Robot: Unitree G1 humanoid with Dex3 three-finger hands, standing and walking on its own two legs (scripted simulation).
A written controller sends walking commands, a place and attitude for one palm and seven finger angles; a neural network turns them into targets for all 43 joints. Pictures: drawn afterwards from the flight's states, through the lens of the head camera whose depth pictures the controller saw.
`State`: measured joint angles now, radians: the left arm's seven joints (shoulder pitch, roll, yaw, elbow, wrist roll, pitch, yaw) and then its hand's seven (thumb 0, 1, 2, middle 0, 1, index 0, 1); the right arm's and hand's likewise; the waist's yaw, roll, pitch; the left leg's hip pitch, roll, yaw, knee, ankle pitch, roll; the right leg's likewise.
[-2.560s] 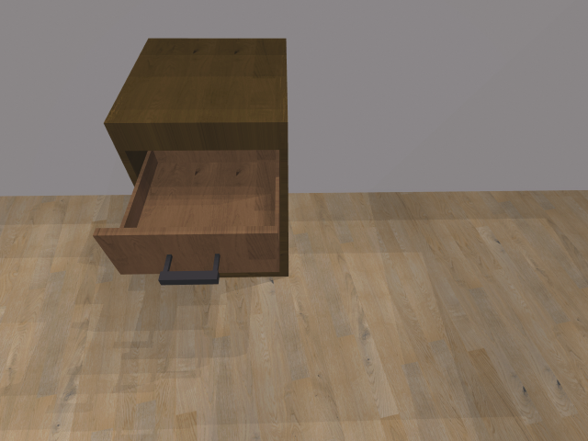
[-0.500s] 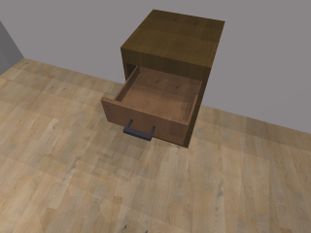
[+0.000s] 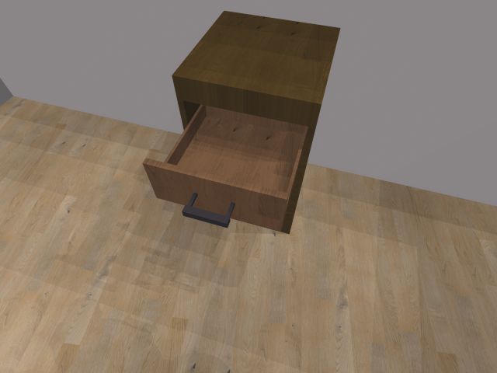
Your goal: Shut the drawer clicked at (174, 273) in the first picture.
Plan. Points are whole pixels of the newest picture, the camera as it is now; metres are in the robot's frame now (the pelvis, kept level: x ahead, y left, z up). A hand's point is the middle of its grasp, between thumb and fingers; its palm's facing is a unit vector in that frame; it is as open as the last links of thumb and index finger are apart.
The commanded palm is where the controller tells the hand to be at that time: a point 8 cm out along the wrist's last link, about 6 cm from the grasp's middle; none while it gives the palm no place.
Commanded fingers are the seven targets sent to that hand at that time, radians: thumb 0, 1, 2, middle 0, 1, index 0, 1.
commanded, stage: turn to face it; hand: left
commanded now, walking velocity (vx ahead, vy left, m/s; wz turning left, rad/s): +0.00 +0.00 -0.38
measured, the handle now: (209, 209) +0.52 +0.14 -0.21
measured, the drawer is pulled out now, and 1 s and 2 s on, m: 0.27 0.27 0.27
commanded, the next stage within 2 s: take the last steps up to it in 0.50 s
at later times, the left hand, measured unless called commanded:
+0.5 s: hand out of the picture +0.07 +0.19 -0.16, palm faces -0.06 -0.96 -0.26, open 7.4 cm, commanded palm none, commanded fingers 0.00 0.90 0.90 -0.20 -0.30 -0.20 -0.30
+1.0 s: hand out of the picture +0.11 +0.16 -0.17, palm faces -0.15 -0.96 -0.22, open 7.4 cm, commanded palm none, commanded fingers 0.00 0.90 0.90 -0.20 -0.30 -0.20 -0.30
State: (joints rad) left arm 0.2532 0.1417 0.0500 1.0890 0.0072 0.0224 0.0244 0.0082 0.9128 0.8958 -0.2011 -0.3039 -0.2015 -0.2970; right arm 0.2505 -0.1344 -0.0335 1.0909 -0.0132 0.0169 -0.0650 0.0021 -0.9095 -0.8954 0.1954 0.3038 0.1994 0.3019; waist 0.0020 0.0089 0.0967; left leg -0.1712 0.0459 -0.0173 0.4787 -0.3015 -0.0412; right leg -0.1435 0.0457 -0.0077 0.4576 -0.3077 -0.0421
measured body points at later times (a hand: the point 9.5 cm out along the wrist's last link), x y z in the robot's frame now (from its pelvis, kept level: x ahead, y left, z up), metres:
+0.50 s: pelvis -0.02 -0.01 +0.00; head +0.05 -0.02 +0.45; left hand +0.07 +0.24 -0.14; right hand +0.03 -0.26 -0.15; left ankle -0.04 +0.14 -0.69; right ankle -0.04 -0.09 -0.74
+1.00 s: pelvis +0.04 -0.02 +0.00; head +0.08 -0.04 +0.44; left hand +0.12 +0.21 -0.15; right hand -0.01 -0.26 -0.16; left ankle +0.03 +0.11 -0.70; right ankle -0.03 -0.12 -0.74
